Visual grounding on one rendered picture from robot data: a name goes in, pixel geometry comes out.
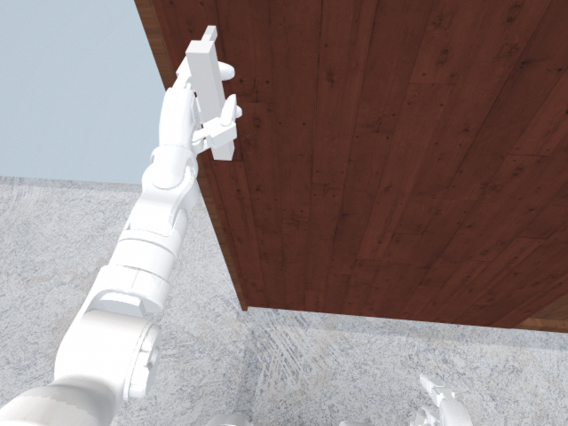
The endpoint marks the left robot forearm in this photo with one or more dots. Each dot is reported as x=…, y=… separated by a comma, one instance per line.
x=136, y=279

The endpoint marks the wardrobe door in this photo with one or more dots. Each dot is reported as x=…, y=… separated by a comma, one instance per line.
x=397, y=159
x=555, y=311

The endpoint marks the left robot upper arm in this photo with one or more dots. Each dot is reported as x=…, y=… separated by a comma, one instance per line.
x=109, y=359

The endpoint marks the robot right hand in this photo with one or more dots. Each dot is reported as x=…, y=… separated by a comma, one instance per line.
x=451, y=412

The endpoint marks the handle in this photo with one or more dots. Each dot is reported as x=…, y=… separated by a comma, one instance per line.
x=202, y=60

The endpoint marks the robot left hand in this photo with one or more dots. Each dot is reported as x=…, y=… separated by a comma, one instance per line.
x=181, y=115

